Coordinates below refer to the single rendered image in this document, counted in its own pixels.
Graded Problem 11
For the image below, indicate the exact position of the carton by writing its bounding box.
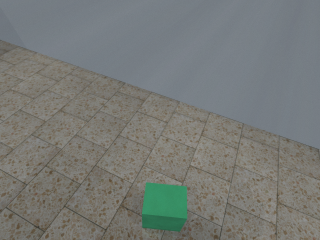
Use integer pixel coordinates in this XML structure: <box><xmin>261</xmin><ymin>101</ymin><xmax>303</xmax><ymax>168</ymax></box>
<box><xmin>142</xmin><ymin>182</ymin><xmax>188</xmax><ymax>232</ymax></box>

